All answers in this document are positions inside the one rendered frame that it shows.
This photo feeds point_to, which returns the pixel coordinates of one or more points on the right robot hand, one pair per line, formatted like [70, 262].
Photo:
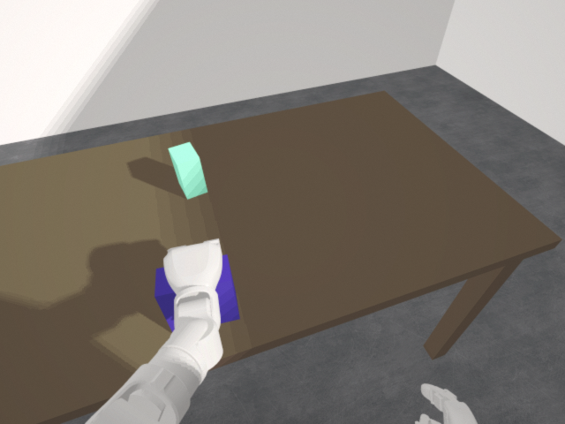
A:
[454, 412]

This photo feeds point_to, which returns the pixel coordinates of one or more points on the sponge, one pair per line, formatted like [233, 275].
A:
[225, 289]

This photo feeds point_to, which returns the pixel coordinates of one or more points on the left robot hand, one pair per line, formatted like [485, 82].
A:
[199, 264]

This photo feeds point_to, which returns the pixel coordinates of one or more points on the robot left upper arm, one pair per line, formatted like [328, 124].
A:
[122, 412]

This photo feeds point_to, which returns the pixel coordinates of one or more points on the table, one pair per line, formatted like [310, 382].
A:
[327, 212]

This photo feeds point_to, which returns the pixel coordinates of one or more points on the robot left forearm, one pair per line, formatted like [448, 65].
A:
[163, 388]

